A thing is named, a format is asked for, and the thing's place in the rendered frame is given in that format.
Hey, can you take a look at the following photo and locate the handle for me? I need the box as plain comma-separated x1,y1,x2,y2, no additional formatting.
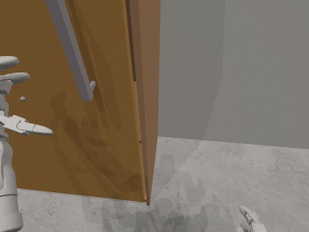
45,0,97,102

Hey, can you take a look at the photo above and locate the robot left forearm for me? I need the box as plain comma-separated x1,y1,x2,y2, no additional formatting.
0,130,23,232

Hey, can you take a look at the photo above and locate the left robot hand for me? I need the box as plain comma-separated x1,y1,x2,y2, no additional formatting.
0,56,54,136

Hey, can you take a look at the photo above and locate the right robot hand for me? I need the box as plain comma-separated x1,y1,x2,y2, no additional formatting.
237,205,267,232

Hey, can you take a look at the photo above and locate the wardrobe door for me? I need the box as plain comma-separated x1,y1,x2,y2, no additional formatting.
0,0,145,202

